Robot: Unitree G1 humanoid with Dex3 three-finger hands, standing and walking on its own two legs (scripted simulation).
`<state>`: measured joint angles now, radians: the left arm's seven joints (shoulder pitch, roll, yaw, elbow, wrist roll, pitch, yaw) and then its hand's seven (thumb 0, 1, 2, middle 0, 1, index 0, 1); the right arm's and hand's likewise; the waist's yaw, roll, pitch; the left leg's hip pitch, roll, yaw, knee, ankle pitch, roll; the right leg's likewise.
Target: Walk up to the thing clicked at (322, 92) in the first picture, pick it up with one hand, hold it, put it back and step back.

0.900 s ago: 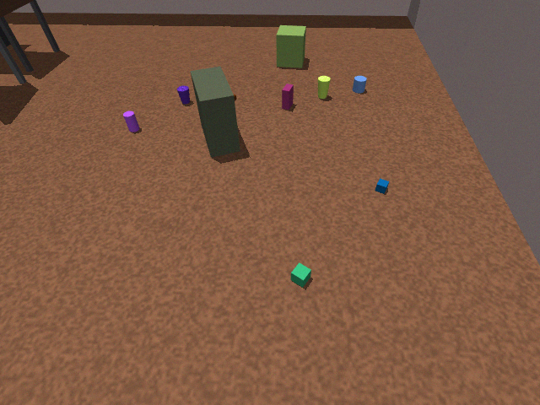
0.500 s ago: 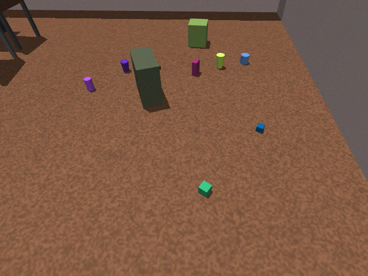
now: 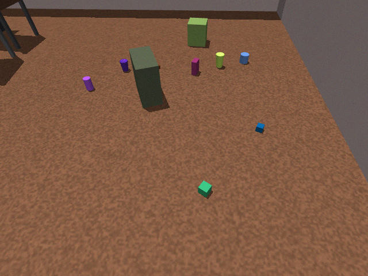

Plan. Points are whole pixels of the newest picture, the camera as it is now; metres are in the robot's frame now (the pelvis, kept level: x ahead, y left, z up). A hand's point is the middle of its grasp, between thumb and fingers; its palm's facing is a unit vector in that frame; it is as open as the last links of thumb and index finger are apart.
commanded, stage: stand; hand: left
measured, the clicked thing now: (219, 60) +2.23 -0.35 -0.71
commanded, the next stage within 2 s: walk up in 0.22 s
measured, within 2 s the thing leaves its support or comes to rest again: neither
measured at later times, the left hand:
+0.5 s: hand out of the picture +0.17 +0.24 -0.13, palm faces -0.13 -0.91 -0.39, open 7.4 cm
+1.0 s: hand (141, 206) +0.38 +0.16 -0.18, palm faces -0.15 -0.93 -0.34, open 7.4 cm
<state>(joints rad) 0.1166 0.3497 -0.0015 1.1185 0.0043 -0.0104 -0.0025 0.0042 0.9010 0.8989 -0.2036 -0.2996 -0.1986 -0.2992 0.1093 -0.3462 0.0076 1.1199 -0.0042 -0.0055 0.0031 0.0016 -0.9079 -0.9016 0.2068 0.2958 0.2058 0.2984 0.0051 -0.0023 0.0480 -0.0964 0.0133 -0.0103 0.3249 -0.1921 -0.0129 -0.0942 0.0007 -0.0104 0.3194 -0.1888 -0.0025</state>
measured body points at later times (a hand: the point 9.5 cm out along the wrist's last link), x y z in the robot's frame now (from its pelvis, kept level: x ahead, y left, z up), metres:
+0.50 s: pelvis +0.06 -0.05 -0.01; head +0.05 -0.06 +0.44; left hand +0.18 +0.29 -0.10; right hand +0.07 -0.40 -0.13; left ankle -0.01 +0.13 -0.75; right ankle +0.11 -0.21 -0.73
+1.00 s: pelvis +0.33 -0.12 -0.03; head +0.34 -0.10 +0.42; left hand +0.39 +0.21 -0.16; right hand +0.41 -0.46 -0.12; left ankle +0.47 -0.01 -0.75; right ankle +0.14 -0.22 -0.74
